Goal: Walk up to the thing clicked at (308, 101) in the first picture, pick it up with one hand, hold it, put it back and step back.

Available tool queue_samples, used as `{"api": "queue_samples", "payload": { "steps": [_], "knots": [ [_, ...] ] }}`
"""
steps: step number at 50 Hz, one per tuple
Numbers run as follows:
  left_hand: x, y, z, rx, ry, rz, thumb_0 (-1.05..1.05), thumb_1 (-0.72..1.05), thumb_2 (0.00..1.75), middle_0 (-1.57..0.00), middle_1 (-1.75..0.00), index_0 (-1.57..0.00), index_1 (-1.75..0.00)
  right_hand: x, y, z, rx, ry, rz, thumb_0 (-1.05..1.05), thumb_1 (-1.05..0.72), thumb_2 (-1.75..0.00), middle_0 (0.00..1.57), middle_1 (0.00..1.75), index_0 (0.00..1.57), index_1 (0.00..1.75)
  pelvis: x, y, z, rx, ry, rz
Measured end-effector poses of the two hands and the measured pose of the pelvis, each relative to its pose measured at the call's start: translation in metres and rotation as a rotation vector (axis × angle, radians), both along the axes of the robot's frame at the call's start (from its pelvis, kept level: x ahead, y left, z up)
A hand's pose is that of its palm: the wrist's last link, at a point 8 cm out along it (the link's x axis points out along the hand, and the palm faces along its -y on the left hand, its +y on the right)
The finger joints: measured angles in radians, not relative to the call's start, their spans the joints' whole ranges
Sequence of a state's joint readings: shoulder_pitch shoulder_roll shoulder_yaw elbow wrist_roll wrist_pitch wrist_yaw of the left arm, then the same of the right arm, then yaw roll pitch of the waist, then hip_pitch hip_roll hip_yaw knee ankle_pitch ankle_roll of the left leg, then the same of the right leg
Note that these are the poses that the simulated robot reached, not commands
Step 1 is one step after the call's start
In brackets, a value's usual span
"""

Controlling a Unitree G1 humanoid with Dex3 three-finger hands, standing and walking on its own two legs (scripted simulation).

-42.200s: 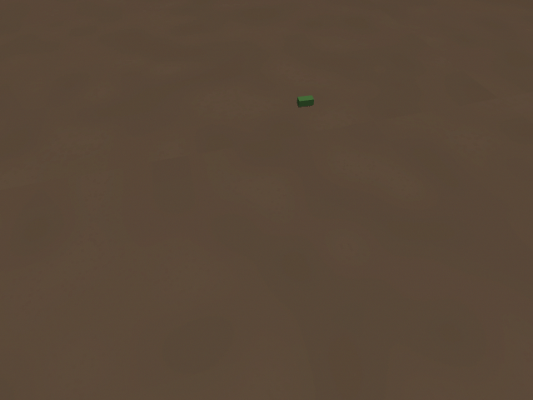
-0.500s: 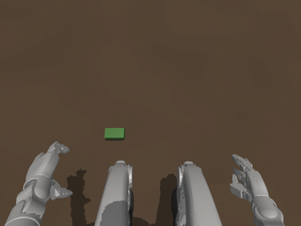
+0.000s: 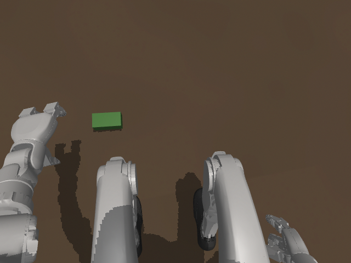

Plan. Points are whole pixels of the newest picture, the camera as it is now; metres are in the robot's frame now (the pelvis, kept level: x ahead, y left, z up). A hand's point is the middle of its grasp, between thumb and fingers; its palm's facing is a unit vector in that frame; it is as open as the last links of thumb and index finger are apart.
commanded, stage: rise first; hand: left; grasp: from above
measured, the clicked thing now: (107, 121) +0.49 +0.23 -0.38
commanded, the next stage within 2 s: none
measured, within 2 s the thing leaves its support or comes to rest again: neither
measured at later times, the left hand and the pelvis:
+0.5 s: hand (63, 131) +0.41 +0.31 -0.21, palm faces -0.45 -0.05 -0.89, open 13.1 cm; pelvis +0.00 +0.00 -0.05, yaw -1 degrees
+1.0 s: hand (71, 128) +0.43 +0.30 -0.25, palm faces -0.46 -0.07 -0.89, open 13.4 cm; pelvis +0.01 +0.00 -0.07, yaw -2 degrees
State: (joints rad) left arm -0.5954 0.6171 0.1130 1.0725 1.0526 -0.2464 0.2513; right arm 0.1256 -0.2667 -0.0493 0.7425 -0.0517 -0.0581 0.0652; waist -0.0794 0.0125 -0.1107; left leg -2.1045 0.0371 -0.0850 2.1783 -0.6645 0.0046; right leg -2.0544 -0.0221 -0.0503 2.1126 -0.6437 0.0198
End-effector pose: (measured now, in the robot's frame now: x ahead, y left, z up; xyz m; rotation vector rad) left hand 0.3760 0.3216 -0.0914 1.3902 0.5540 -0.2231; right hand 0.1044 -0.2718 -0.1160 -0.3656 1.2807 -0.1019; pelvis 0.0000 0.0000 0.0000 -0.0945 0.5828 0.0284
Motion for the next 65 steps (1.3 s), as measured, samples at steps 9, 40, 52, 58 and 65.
{"api": "queue_samples", "payload": {
  "steps": [9, 40, 52, 58, 65],
  "knots": [
    [0.018, -0.002, -0.031, 0.048, -0.007, -0.086, 0.0, -0.37, 0.9, -0.24, -0.84, -0.23, -0.84, -0.017, -0.005, -0.009, -0.038, 0.061, 0.004, 0.01, -0.9, -0.9, 0.21, 0.3, 0.21, 0.3, 0.0, 0.005, -0.021, -0.017, 0.003, 0.0],
    [0.058, -0.017, -0.088, 0.085, -0.011, -0.091, 0.0, -0.37, 0.88, -0.24, -0.86, -0.24, -0.85, -0.032, -0.004, -0.053, -0.012, 0.153, 0.028, 0.0, -0.91, -0.9, 0.21, 0.3, 0.21, 0.3, 0.009, 0.0, -0.064, -0.015, 0.009, -0.019],
    [0.061, -0.017, -0.1, 0.081, -0.024, -0.108, 0.0, -0.4, 0.9, -0.22, -0.88, -0.21, -0.88, -0.034, -0.007, -0.052, -0.029, 0.166, 0.027, 0.0, -0.9, -0.9, 0.21, 0.3, 0.2, 0.3, 0.012, 0.002, -0.069, -0.022, 0.011, -0.021],
    [0.063, -0.019, -0.103, 0.08, -0.028, -0.106, 0.0, -0.41, 0.91, -0.21, -0.89, -0.2, -0.89, -0.032, -0.007, -0.054, -0.028, 0.154, 0.034, 0.0, -0.9, -0.9, 0.21, 0.3, 0.2, 0.3, 0.011, 0.002, -0.072, -0.024, 0.004, -0.023],
    [0.065, -0.022, -0.107, 0.083, -0.023, -0.106, 0.0, -0.41, 0.91, -0.2, -0.91, -0.2, -0.91, -0.034, -0.006, -0.057, -0.023, 0.149, 0.041, 0.0, -0.91, -0.9, 0.21, 0.3, 0.2, 0.3, 0.01, 0.002, -0.076, -0.025, -0.001, -0.024]
  ]
}}
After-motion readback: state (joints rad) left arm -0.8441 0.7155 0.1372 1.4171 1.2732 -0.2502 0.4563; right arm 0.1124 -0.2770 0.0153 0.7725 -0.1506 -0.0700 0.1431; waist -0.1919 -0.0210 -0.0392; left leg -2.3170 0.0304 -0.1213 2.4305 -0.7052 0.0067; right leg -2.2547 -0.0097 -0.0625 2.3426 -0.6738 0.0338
